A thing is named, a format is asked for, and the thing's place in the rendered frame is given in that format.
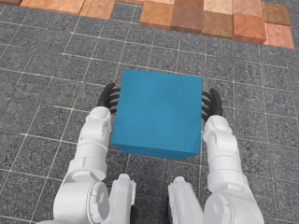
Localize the left robot hand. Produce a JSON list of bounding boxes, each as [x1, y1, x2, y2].
[[97, 82, 121, 114]]

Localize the left robot upper arm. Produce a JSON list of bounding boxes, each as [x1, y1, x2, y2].
[[36, 179, 110, 224]]

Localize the right robot hand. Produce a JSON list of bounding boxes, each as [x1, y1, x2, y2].
[[201, 88, 223, 122]]

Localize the robot right forearm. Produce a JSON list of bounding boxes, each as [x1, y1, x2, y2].
[[202, 115, 259, 207]]

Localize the carton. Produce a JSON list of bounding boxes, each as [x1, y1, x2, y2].
[[111, 69, 203, 160]]

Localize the robot left forearm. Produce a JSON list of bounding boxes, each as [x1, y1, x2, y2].
[[53, 106, 112, 217]]

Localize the right robot upper arm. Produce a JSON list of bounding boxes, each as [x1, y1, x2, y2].
[[203, 191, 264, 224]]

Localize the right robot shin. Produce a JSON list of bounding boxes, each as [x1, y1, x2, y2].
[[171, 176, 192, 224]]

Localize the left robot thigh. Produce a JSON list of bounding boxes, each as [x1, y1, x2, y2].
[[100, 177, 136, 224]]

